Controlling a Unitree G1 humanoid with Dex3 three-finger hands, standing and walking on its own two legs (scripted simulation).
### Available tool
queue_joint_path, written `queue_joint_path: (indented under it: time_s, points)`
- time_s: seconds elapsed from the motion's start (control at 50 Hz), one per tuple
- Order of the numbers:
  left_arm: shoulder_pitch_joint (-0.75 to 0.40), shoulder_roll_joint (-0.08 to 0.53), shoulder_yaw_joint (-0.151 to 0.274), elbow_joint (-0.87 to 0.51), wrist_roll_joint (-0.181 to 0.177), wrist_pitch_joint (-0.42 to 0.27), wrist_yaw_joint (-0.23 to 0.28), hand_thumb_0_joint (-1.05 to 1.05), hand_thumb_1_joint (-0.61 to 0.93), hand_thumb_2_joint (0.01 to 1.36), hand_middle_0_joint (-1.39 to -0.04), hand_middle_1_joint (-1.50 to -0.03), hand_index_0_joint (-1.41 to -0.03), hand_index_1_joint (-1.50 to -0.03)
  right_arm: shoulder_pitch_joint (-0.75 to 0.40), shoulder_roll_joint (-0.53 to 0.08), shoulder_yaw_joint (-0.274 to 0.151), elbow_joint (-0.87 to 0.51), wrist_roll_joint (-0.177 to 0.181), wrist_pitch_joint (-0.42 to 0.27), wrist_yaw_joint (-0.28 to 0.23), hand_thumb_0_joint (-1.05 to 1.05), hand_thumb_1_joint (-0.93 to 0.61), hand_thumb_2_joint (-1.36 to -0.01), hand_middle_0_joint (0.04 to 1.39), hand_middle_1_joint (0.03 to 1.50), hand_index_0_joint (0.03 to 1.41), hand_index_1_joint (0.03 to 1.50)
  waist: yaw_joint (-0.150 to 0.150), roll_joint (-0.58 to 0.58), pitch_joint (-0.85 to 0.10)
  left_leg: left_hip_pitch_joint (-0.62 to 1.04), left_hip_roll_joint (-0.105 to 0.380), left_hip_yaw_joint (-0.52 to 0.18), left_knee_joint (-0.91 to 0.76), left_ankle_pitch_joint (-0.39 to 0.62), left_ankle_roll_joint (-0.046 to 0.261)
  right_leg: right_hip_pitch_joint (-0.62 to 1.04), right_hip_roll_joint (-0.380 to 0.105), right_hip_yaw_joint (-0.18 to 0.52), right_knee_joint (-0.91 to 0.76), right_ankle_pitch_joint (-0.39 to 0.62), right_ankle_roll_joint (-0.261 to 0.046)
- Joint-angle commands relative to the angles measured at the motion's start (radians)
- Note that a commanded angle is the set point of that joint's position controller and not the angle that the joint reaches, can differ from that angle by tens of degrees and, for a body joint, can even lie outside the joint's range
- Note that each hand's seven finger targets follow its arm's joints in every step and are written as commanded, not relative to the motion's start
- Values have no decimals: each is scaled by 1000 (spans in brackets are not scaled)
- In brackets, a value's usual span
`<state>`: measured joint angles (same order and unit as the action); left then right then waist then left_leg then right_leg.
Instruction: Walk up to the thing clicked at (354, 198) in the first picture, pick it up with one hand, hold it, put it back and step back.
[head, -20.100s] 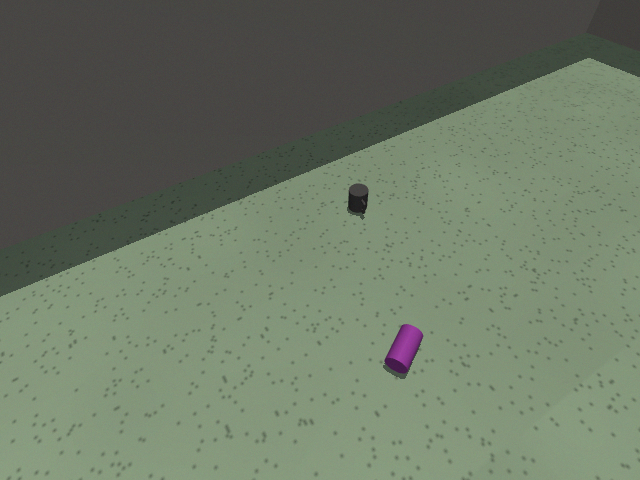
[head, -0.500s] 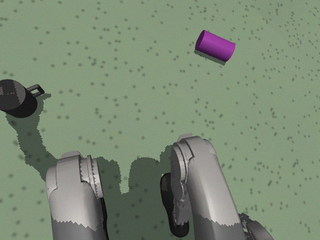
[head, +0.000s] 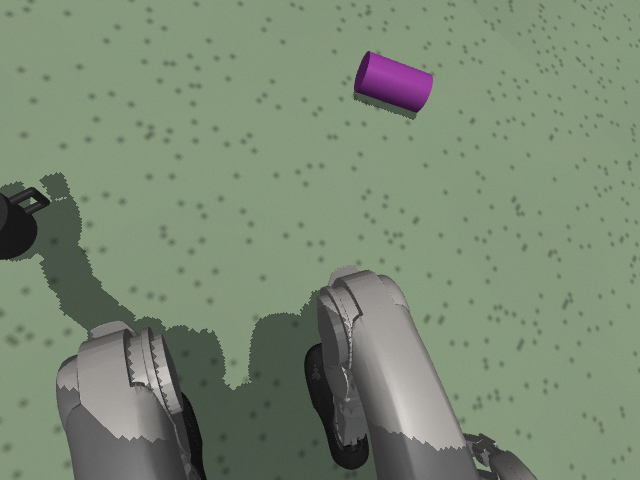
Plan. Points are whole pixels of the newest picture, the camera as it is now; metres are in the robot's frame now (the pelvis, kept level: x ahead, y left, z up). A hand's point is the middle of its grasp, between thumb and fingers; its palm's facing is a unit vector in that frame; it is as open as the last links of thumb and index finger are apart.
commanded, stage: close in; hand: left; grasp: from above
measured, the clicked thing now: (0, 216) +0.49 +0.35 -0.28
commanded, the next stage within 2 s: rest palm in 0.26 s
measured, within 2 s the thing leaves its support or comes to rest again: neither
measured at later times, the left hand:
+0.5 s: hand out of the picture +0.45 +0.36 -0.19, palm faces -0.45 -0.09 -0.89, open 13.7 cm
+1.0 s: hand out of the picture +0.46 +0.35 -0.23, palm faces -0.47 -0.12 -0.88, open 14.1 cm
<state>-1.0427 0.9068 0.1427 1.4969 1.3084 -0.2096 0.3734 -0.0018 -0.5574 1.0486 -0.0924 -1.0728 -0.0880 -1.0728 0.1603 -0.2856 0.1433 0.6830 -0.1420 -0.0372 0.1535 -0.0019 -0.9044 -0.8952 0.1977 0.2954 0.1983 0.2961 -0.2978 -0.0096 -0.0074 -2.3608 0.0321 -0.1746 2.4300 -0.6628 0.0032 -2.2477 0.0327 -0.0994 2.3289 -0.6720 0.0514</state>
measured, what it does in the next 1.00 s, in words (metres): stands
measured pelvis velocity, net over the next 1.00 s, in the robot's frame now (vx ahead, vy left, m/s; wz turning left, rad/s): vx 0.00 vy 0.00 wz -0.05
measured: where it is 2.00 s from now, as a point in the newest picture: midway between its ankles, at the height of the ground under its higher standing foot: (268, 452)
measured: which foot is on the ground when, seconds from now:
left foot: down 0.00-1.00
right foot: down 0.00-1.00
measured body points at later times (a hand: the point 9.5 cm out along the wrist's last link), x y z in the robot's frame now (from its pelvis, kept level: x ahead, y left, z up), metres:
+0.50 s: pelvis +0.00 +0.00 -0.01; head +0.25 +0.11 +0.35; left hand +0.47 +0.36 -0.14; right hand +0.07 -0.27 -0.09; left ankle +0.08 +0.13 -0.29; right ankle +0.11 -0.12 -0.29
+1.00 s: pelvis +0.00 +0.00 -0.02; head +0.27 +0.10 +0.32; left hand +0.48 +0.36 -0.18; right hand +0.06 -0.26 -0.09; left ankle +0.08 +0.13 -0.29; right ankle +0.11 -0.12 -0.29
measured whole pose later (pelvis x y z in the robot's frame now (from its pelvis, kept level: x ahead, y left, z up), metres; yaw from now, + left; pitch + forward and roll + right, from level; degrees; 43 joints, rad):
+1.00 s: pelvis +0.00 +0.00 -0.02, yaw -3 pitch +30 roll -12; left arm -1.01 1.04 0.18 1.62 1.30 -0.27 0.45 0.00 -0.53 1.03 -0.09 -1.02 -0.08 -1.02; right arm 0.11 -0.31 0.23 0.66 -0.21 -0.11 0.18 0.00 -0.90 -0.90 0.20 0.30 0.20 0.30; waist -0.32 -0.09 0.11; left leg -2.37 0.03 -0.23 2.52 -0.70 -0.01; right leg -2.25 0.05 -0.14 2.38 -0.68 0.06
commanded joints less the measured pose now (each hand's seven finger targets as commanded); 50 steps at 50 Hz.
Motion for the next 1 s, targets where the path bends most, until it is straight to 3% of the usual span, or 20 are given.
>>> queue_joint_path:
  time_s: [0.0, 0.06, 0.12, 0.28, 0.38, 0.44, 0.46, 0.5, 0.54, 0.58, 0.66, 0.7, 0.72, 0.76, 0.78, 0.8, 0.84, 0.9, 0.92, 0.98]
  points:
    - [-188, 307, 12, -107, -72, 44, -35, 0, -572, 996, -67, -1037, -71, -1031, 175, -264, -81, -18, 14, 2, -15, 0, -900, -895, 200, 300, 200, 300, 36, 254, -651, 457, -23, 115, -231, 164, 49, 392, 28, -49, -249, 232, -65]
    - [-208, 295, -2, -121, -100, 10, -80, 0, -567, 978, -66, -1048, -75, -1037, 175, -260, -75, -15, 12, 1, -17, 0, -902, -896, 200, 300, 200, 300, 12, 220, -600, 403, -19, 103, -229, 97, 48, 384, 29, -53, -253, 159, -67]
    - [-241, 332, 11, -167, -93, -52, -86, 0, -558, 973, -67, -1058, -79, -1044, 181, -284, -74, -8, 2, 3, -25, 0, -902, -897, 200, 300, 200, 300, 10, 237, -594, 432, -20, 92, -213, 92, 35, 359, 27, -72, -252, 134, -77]
    - [-286, 337, 27, -151, -29, -151, 10, 0, -526, 1077, -88, -1092, -90, -1089, 186, -281, -65, 14, -35, 6, -21, 0, -897, -896, 200, 300, 200, 300, 7, 369, -624, 576, -13, 70, -214, 140, 14, 291, 30, -109, -205, 173, -82]
    - [-297, 329, 23, -110, 17, -136, 72, 0, -535, 1114, -88, -1067, -73, -1082, 176, -288, -69, 19, -44, 0, -13, 0, -895, -900, 200, 300, 200, 300, 9, 446, -638, 633, -11, 58, -222, 205, 5, 236, 28, -125, -162, 218, -86]
    - [-285, 289, -8, -32, 24, -116, 93, 0, -527, 1080, -81, -1058, -71, -1067, 176, -284, -59, 23, -51, -10, -8, 0, -892, -898, 200, 300, 200, 300, -22, 384, -587, 585, -8, 62, -198, 196, 16, 237, 34, -124, -177, 229, -79]
    - [-292, 300, -6, -13, 26, -109, 102, 0, -531, 1090, -82, -1060, -71, -1071, 178, -287, -54, 25, -52, -15, -7, 0, -893, -898, 200, 300, 200, 300, -30, 377, -569, 566, -10, 62, -197, 186, 16, 239, 33, -124, -172, 226, -79]
    - [-287, 344, 16, -21, 23, -98, 123, 0, -532, 1071, -80, -1056, -71, -1064, 164, -292, -50, 16, -53, -26, -6, 0, -895, -898, 200, 300, 200, 300, -6, 396, -598, 583, -8, 65, -196, 198, 14, 259, 32, -119, -170, 235, -79]
    - [-284, 351, 22, -3, 24, -89, 136, 0, -517, 1051, -78, -1064, -74, -1065, 160, -295, -46, 8, -59, -35, -4, 0, -893, -898, 200, 300, 200, 300, -15, 390, -598, 565, -5, 64, -189, 188, 15, 269, 34, -122, -164, 233, -77]
    - [-291, 334, 7, 9, 25, -74, 136, 0, -530, 1049, -76, -1054, -71, -1058, 161, -296, -40, 11, -58, -47, 1, 0, -895, -898, 200, 300, 200, 300, -32, 389, -576, 565, -7, 66, -183, 184, 16, 256, 35, -120, -157, 230, -78]
    - [-268, 381, 34, 21, 17, -56, 142, 0, -536, 1038, -75, -1043, -69, -1047, 141, -314, -32, -15, -60, -67, 4, 0, -897, -899, 199, 300, 199, 300, -36, 387, -566, 552, -2, 65, -172, 172, 17, 275, 38, -118, -159, 227, -74]
    - [-257, 413, 57, 2, 3, -52, 146, 0, -541, 1041, -72, -1034, -64, -1041, 134, -314, -25, -16, -59, -70, 5, 0, -895, -899, 200, 300, 200, 300, -15, 394, -592, 541, -1, 66, -173, 172, 16, 304, 39, -115, -160, 227, -75]
    - [-261, 383, 31, 2, -8, -53, 146, 0, -551, 1042, -71, -1028, -61, -1037, 140, -304, -19, -4, -62, -71, 6, 0, -898, -900, 200, 300, 200, 300, -18, 400, -592, 526, -2, 70, -167, 178, 17, 313, 40, -115, -161, 239, -75]
    - [-232, 428, 68, 5, -10, -45, 142, 0, -551, 1015, -64, -1018, -58, -1023, 136, -322, -19, -27, -60, -76, 6, 0, -897, -899, 200, 300, 200, 300, -21, 377, -589, 520, 0, 64, -164, 180, 20, 325, 42, -116, -158, 238, -73]
    - [-236, 415, 54, -19, -12, -46, 138, 0, -554, 1014, -65, -1011, -57, -1017, 129, -314, -17, -31, -60, -77, 6, 0, -896, -899, 199, 300, 199, 300, -12, 387, -619, 534, 1, 65, -164, 192, 18, 335, 45, -115, -156, 249, -75]
    - [-222, 383, 34, 22, -16, -42, 129, 0, -554, 1014, -65, -1014, -58, -1020, 125, -312, -15, -29, -61, -81, 9, 0, -898, -900, 199, 300, 199, 300, -30, 380, -585, 521, 2, 64, -153, 181, 20, 316, 45, -115, -150, 243, -74]
    - [-207, 435, 75, 3, -35, -47, 132, 0, -553, 1027, -67, -1007, -57, -1016, 129, -327, -17, -23, -61, -79, 5, 0, -895, -899, 200, 300, 200, 300, -16, 375, -603, 528, 5, 58, -153, 197, 18, 340, 46, -122, -157, 255, -71]
    - [-204, 389, 27, 5, -30, -56, 115, 0, -543, 1030, -71, -1023, -63, -1029, 131, -317, -8, -16, -66, -77, 8, 0, -897, -900, 200, 300, 199, 300, -28, 377, -556, 499, 4, 59, -149, 180, 19, 333, 49, -121, -160, 246, -70]
    - [-183, 446, 79, 23, -34, -57, 120, 0, -551, 1043, -72, -1021, -60, -1032, 140, -335, -12, -12, -70, -75, 7, 0, -896, -900, 200, 300, 200, 300, -30, 348, -559, 492, 7, 55, -144, 179, 22, 353, 49, -124, -166, 247, -66]
    - [-198, 410, 51, 10, -32, -74, 116, 0, -552, 1048, -72, -1022, -59, -1034, 128, -335, -3, -27, -74, -75, 8, 0, -895, -900, 200, 300, 200, 300, -39, 365, -544, 517, 7, 48, -143, 192, 17, 336, 46, -131, -155, 249, -72]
